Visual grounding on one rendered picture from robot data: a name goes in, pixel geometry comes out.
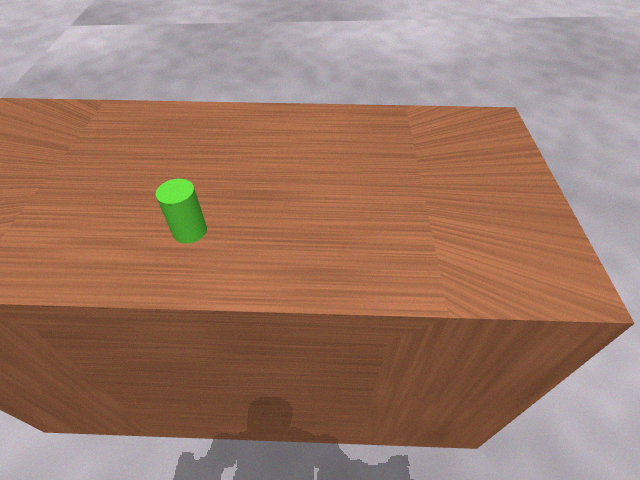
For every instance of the can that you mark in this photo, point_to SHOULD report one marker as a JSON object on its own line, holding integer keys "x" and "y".
{"x": 180, "y": 206}

